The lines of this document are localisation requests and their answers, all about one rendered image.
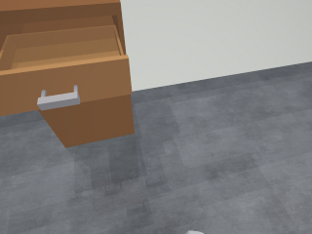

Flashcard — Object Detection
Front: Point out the drawer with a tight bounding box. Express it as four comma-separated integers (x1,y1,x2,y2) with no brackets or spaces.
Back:
0,24,133,116

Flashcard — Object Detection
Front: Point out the handle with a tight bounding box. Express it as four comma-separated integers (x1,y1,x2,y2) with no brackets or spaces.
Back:
37,85,80,111

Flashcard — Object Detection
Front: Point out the cabinet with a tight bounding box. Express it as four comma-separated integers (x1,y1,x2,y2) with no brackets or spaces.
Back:
0,0,135,148

